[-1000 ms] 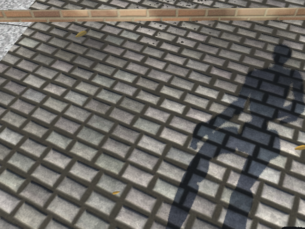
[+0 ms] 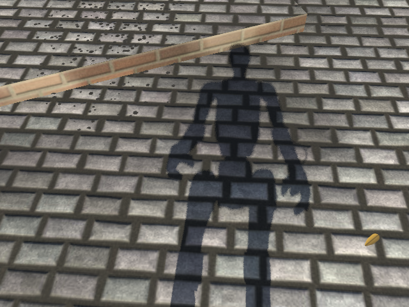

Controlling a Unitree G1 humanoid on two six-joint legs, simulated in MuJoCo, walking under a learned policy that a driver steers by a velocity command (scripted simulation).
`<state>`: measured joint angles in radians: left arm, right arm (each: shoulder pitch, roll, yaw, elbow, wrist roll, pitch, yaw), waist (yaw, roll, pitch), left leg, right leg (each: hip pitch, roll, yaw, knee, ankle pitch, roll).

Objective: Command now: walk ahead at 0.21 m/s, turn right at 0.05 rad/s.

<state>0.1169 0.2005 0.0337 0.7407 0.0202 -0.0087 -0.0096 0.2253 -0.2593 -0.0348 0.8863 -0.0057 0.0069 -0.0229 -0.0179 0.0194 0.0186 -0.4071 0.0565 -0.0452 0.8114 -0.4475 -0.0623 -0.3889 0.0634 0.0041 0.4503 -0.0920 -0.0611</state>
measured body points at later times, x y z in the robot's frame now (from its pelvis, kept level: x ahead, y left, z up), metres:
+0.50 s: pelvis +0.14 +0.02 +0.01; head +0.17 +0.04 +0.46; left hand +0.36 +0.25 -0.09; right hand +0.07 -0.24 -0.11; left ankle +0.03 +0.14 -0.73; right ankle +0.29 -0.14 -0.69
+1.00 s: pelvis +0.40 -0.02 +0.00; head +0.42 +0.00 +0.45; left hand +0.35 +0.25 -0.14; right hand +0.63 -0.23 -0.10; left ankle +0.55 +0.16 -0.69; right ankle +0.30 -0.13 -0.73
